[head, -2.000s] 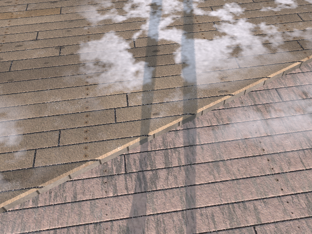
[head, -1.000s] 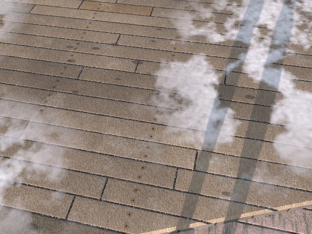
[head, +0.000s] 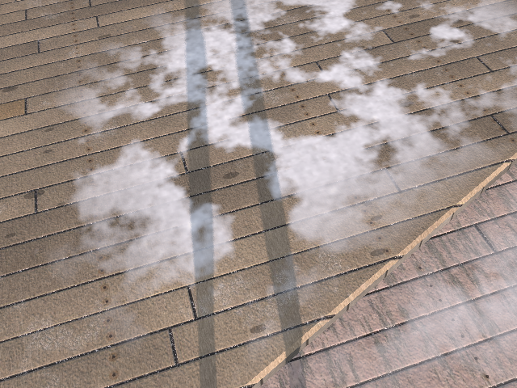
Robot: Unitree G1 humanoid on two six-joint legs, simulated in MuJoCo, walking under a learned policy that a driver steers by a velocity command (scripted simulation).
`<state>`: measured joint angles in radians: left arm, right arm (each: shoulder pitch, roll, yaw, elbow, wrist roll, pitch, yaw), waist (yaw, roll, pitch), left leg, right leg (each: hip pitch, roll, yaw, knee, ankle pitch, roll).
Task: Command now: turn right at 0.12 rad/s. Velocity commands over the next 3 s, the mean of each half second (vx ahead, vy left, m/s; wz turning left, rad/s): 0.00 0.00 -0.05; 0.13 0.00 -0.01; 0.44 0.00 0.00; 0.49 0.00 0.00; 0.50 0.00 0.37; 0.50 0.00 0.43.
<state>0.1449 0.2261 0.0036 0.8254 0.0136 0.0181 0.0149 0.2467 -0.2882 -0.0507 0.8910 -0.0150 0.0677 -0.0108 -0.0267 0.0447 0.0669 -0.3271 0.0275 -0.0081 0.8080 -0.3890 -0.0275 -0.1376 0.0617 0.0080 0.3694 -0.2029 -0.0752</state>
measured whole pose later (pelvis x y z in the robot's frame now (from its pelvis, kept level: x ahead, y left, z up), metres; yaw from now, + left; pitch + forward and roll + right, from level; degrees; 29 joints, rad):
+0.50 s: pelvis -0.01 +0.02 +0.00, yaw +0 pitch -2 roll +0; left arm 0.24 0.23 0.00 1.10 0.01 0.01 0.03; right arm 0.23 -0.20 0.00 1.08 -0.01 0.00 -0.03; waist 0.01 0.00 0.04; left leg -0.11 -0.01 -0.01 0.36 -0.22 0.02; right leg -0.14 0.05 0.02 0.35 -0.17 -0.04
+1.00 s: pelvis +0.03 +0.00 -0.01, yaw +0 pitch +0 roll +1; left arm 0.29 0.20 0.01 1.07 0.02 -0.05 0.00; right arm 0.41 -0.21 -0.04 1.14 -0.01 -0.01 -0.02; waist -0.01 0.03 -0.02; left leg -0.11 -0.01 -0.02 0.44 -0.32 0.02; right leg -0.24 0.02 -0.06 0.54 -0.37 -0.08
